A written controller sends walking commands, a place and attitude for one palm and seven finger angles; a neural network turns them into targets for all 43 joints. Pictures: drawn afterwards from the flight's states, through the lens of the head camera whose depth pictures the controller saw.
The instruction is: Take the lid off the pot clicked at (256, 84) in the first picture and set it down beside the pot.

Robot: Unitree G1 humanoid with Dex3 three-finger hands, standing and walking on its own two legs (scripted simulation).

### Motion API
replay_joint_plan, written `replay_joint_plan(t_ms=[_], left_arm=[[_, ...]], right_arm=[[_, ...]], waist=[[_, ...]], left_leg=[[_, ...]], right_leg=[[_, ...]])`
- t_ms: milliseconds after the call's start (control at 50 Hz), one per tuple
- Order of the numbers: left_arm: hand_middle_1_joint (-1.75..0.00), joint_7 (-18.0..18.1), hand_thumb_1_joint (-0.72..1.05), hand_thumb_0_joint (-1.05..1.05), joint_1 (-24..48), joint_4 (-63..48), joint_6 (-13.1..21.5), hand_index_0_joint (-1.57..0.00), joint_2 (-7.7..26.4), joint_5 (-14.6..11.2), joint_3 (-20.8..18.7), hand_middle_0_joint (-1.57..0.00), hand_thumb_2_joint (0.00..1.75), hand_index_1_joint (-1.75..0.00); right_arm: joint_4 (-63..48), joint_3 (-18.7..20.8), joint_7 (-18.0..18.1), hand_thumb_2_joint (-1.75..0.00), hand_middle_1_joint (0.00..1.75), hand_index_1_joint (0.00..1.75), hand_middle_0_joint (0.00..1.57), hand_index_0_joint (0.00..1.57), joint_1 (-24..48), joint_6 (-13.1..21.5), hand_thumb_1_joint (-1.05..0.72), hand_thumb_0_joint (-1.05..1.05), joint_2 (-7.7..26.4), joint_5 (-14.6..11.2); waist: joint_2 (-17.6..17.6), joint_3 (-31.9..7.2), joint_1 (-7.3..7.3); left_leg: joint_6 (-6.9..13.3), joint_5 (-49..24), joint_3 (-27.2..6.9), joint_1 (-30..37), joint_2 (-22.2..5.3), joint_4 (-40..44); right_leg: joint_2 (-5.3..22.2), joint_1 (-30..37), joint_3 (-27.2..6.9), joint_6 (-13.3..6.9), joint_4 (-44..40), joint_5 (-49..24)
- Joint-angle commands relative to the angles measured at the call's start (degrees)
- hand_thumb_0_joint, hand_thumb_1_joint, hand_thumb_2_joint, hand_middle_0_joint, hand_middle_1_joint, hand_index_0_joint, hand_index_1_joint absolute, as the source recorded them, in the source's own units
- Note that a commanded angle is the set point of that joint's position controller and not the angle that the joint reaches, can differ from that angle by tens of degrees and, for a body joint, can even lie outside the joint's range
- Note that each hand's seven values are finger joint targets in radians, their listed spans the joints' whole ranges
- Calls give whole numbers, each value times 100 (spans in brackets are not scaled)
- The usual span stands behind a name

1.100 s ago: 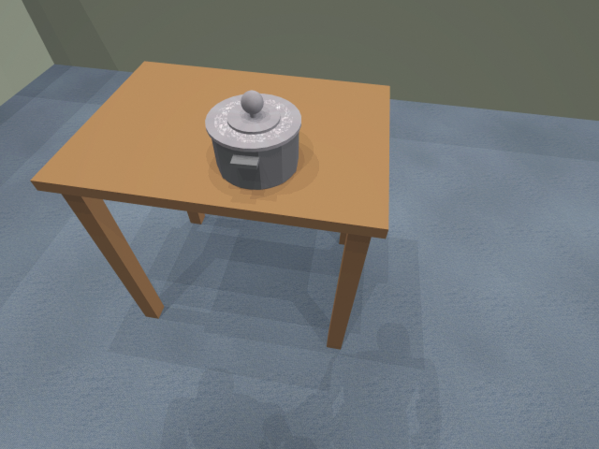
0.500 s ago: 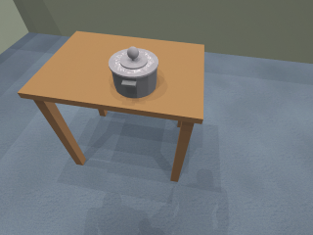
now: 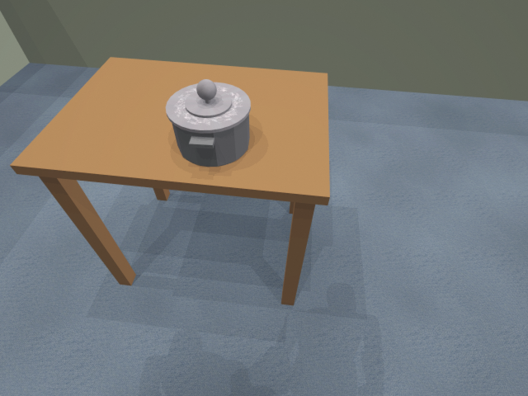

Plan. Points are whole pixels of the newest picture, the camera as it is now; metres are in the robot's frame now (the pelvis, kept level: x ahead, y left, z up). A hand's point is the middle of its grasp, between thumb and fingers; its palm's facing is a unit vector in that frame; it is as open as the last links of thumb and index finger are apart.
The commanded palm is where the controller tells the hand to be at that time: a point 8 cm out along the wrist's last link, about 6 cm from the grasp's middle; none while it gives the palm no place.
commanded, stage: take the last steps up to it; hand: left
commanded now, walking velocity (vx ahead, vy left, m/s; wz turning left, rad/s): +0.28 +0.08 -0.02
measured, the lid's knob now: (206, 89) +0.71 +0.18 +0.08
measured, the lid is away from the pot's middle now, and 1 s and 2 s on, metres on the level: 0.00 0.00 0.00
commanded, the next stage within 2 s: come to a stop and stand still in 0.44 s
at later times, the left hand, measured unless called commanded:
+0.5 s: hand (129, 376) +0.18 +0.25 -0.17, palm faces +0.03 -0.98 -0.19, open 7.4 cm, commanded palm none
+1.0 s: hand (135, 306) +0.31 +0.29 -0.18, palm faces +0.00 -0.97 -0.24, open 7.3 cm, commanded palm none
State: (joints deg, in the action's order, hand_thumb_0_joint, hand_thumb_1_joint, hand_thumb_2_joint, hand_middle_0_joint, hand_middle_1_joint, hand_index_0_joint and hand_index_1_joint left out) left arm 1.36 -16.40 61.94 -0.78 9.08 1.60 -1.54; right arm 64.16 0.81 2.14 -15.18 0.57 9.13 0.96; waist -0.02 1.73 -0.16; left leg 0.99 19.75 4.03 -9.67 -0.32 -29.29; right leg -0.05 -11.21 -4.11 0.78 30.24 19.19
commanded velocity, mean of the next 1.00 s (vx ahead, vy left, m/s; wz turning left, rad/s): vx -0.01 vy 0.03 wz -0.02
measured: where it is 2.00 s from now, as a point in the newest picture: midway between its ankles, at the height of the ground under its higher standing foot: outside the picture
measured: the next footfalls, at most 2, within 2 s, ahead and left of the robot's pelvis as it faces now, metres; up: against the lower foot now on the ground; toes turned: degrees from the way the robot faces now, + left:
left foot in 0.24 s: +0.09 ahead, +0.13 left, +0.00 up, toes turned +3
right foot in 0.66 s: +0.33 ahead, -0.04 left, +0.00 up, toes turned -6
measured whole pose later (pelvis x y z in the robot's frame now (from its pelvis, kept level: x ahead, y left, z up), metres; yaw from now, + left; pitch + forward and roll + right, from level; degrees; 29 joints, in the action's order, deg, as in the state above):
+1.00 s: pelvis +0.21 +0.10 -0.01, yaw -1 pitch +0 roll +1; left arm 2.5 -8.5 52.3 -1.9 11.4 2.3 -3.2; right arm 54.5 3.5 1.8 -6.5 -1.3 11.0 0.3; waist -2.3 6.6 -0.2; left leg -2.7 25.3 -0.1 -24.7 -1.0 -49.2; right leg 3.5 -23.5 2.7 -0.1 32.7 9.3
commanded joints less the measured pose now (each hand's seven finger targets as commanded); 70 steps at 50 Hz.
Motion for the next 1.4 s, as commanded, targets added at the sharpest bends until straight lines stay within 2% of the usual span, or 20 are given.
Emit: replay_joint_plan(t_ms=[0, 80, 140, 200, 240, 260, 320, 400, 540, 600, 640, 660, 680, 740, 980, 1000, 1040, 1160, 1280, 1380], left_arm=[[-30, -50, 90, 0, -549, -265, 63, -20, 778, 20, -195, -20, 90, -30], [-30, 37, 90, 0, -1386, -147, 238, -20, 1113, -19, -371, -20, 90, -30], [-30, 86, 90, 0, -856, -270, 324, -20, 1015, 58, -397, -20, 90, -30], [-30, -17, 90, 0, -144, -509, 264, -20, 893, -14, -385, -20, 90, -30], [-30, -65, 90, 0, -148, -752, 225, -20, 431, -77, -303, -20, 90, -30], [-30, -38, 90, 0, -11, -772, 228, -20, 488, -22, -318, -20, 90, -30], [-30, -117, 90, 0, -8, -580, 228, -20, 365, 53, -298, -20, 90, -30], [-30, -182, 90, 0, -229, -602, 158, -20, 291, -18, -255, -20, 90, -30], [-30, -165, 90, 0, 861, -1067, 199, -20, 148, -44, -116, -20, 90, -30], [-30, -27, 90, 0, 47, -811, 247, -20, 331, -24, -108, -20, 90, -30], [-30, 99, 90, 0, -902, -532, 310, -20, 966, 27, -268, -20, 90, -30], [-30, 142, 90, 0, -1241, -446, 302, -20, 1232, -5, -349, -20, 90, -30], [-30, 178, 90, 0, -1152, -469, 271, -20, 1320, -46, -313, -20, 90, -30], [-30, 267, 90, 0, -81, -820, 112, -20, 838, -39, -264, -20, 90, -30], [-30, 110, 90, 0, 553, -1281, -67, -20, 1221, 39, -401, -20, 90, -30], [-30, 84, 90, 0, 520, -1322, -97, -20, 1073, 3, -367, -20, 90, -30], [-30, 82, 90, 0, 318, -1395, -195, -20, 591, -54, -286, -20, 90, -30], [-30, 11, 90, 0, -259, -817, -204, -20, 889, 9, -334, -20, 90, -30], [-30, 11, 90, 0, -88, -715, -134, -20, 674, -34, -137, -20, 90, -30], [-30, 116, 90, 0, -788, -191, 24, -20, 755, -56, -65, -20, 90, -30]], right_arm=[[-328, 170, -52, -90, 30, 30, 20, 20, -218, 25, -90, 0, 629, 33], [-804, 169, -108, -90, 30, 30, 20, 20, 426, 141, -90, 0, 570, 35], [-909, 192, -139, -90, 30, 30, 20, 20, 276, 245, -90, 0, 496, -37], [-412, 191, -111, -90, 30, 30, 20, 20, -1236, 293, -90, 0, 489, -49], [-213, 415, -4, -90, 30, 30, 20, 20, -2238, 287, -90, 0, 1424, 93], [-337, 360, -6, -90, 30, 30, 20, 20, -1911, 207, -90, 0, 1319, 96], [-638, 144, 1, -90, 30, 30, 20, 20, -994, 326, -90, 0, 729, 64], [-501, 38, 57, -90, 30, 30, 20, 20, -1059, 487, -90, 0, 612, -22], [-256, 38, 95, -90, 30, 30, 20, 20, -1369, 412, -90, 0, 538, 37], [-234, 67, 149, -90, 30, 30, 20, 20, -1293, 334, -90, 0, 622, -26], [-353, 176, 140, -90, 30, 30, 20, 20, -1222, 263, -90, 0, 563, -158], [-440, 232, 135, -90, 30, 30, 20, 20, -1290, 209, -90, 0, 422, -212], [-484, 228, 177, -90, 30, 30, 20, 20, -1150, 117, -90, 0, 445, -215], [-532, 271, 134, -90, 30, 30, 20, 20, -584, -160, -90, 0, 247, -109], [-807, 341, -81, -90, 30, 30, 20, 20, -639, -111, -90, 0, 357, -63], [-810, 357, -82, -90, 30, 30, 20, 20, -683, -75, -90, 0, 534, -71], [-1210, 459, -76, -90, 30, 30, 20, 20, -113, -71, -90, 0, 1367, 80], [-1333, 237, -6, -90, 30, 30, 20, 20, 793, -60, -90, 0, 982, 35], [-880, 262, 14, -90, 30, 30, 20, 20, -117, -77, -90, 0, 919, 12], [-622, 207, -47, -90, 30, 30, 20, 20, -163, -76, -90, 0, 625, -99]], waist=[[-400, 849, -155], [-1199, 719, -489], [-943, 348, -174], [-211, -15, 543], [2251, -5, 715], [1515, 345, 623], [10, 849, 142], [510, 336, -34], [555, 255, 248], [308, -348, -120], [-405, -967, -480], [-749, -1450, -494], [-682, -1427, -436], [-648, -523, -133], [-1163, -897, 253], [-701, -730, 295], [2069, 8, 179], [931, -85, -194], [805, -197, 230], [-118, -257, 35]], left_leg=[[171, 1319, -438, -1015, -259, 92], [-38, 1119, -155, -2782, -139, -2091], [4, 1212, -579, -2323, -389, -1466], [-5, -382, 6, 717, 129, 283], [675, 635, -3246, 1321, -1985, 1825], [1035, 620, -3466, 848, -2188, 1910], [1048, -912, -2292, -6, -1732, 1866], [938, -3689, -908, 537, -1251, 1594], [722, -5246, -412, 1098, -1069, 1127], [209, -6315, -475, 1001, -1038, 53], [-258, -4155, -335, -517, -421, -1727], [-422, 458, -42, -1306, 391, -3256], [-205, 1963, -550, -1249, 272, -3837], [-243, 1573, -808, -1612, -23, -4229], [-344, -556, 27, -48, 114, -456], [-287, -819, -229, 314, -43, 148], [587, -1194, -2815, -864, -2099, 1666], [591, -197, -1347, -1031, -975, 1579], [872, -737, -1889, 222, -1267, 1612], [168, -552, -1179, -526, -576, 951]], right_leg=[[541, -486, -910, -607, -1011, 1538], [1947, 995, -2831, -1551, -1779, 336], [1924, 946, -1963, -1400, -1074, -1477], [735, -959, -381, -649, 31, -779], [-279, -2789, 595, -127, 3034, 1554], [46, -2961, 127, -253, 3709, 1344], [512, -2942, 164, -191, 4203, 221], [476, -2708, 496, 7, 3694, -214], [195, -2165, 1107, -134, 1163, -695], [-32, -591, 1039, -270, 49, -1603], [1024, 1415, -188, -882, 193, -5463], [2350, 2131, -1332, -1817, 227, -8382], [2821, 1750, -1267, -2190, -55, -8445], [2157, 285, -780, -1831, -528, -6186], [1316, -790, -97, -798, -254, -2179], [1088, -1172, -7, -532, 62, -1372], [-177, -1992, 584, 92, 2126, 1569], [-49, -1490, 141, 85, 3366, 230], [116, -1013, 440, 40, 807, 950], [544, 505, -164, -278, -1375, -779]])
